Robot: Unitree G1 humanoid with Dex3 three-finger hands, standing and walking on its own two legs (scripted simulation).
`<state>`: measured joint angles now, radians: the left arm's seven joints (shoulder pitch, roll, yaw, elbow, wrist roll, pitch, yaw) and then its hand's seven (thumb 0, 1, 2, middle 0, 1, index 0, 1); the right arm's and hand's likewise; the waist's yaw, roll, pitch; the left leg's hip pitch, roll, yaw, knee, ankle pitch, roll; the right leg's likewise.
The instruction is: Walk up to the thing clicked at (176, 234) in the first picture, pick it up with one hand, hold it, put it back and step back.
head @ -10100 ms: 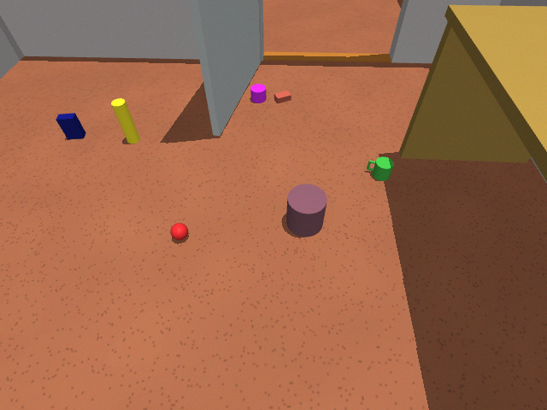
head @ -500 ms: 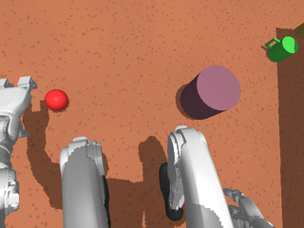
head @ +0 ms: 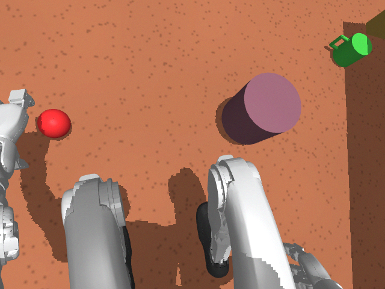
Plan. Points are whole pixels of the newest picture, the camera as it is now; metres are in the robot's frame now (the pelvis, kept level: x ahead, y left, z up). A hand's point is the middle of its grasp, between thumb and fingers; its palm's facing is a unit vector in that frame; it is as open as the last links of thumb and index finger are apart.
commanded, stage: rise first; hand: left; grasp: from above
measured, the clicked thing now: (54, 123) +0.48 +0.29 -0.30
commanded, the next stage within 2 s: approach in 0.24 s
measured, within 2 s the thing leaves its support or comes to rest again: neither
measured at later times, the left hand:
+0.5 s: hand (24, 134) +0.43 +0.31 -0.19, palm faces -0.46 -0.07 -0.88, open 14.0 cm
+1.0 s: hand (45, 109) +0.48 +0.27 -0.19, palm faces -0.50 -0.09 -0.86, open 14.1 cm
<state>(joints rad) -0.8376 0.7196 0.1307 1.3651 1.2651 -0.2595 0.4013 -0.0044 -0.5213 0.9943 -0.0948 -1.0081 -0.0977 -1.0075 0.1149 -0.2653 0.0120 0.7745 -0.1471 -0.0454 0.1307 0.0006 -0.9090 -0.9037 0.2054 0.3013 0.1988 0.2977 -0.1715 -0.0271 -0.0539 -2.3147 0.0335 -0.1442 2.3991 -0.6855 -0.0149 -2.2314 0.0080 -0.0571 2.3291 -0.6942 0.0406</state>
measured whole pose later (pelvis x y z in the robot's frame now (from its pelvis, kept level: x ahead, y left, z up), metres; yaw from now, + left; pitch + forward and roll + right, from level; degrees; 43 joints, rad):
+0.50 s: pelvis +0.00 +0.00 -0.01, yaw +0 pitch +33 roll -7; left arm -0.91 0.75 0.08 1.47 1.28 -0.26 0.44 0.00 -0.52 0.99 -0.09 -1.04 -0.09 -1.04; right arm 0.11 -0.27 0.05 0.77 -0.17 -0.06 0.14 0.00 -0.91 -0.90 0.21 0.30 0.20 0.30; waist -0.21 -0.04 -0.05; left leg -2.34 0.03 -0.15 2.43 -0.68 -0.02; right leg -2.26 0.01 -0.06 2.36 -0.69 0.04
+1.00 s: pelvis +0.00 +0.00 -0.01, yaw -2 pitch +34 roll -8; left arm -1.01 0.77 0.11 1.49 1.19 -0.10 0.34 0.00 -0.52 0.97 -0.08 -1.06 -0.09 -1.05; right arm 0.19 -0.28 0.12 0.72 -0.14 -0.03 0.15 0.00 -0.91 -0.90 0.21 0.30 0.20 0.30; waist -0.30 0.01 0.01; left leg -2.34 0.05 -0.17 2.43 -0.70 -0.02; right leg -2.26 0.03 -0.08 2.34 -0.68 0.04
